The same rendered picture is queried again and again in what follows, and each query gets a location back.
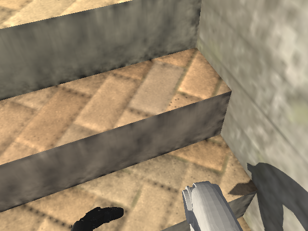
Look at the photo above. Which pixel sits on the robot left hand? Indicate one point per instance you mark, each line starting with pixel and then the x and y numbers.
pixel 96 217

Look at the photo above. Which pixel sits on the robot right thigh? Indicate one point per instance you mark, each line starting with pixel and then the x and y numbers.
pixel 206 207

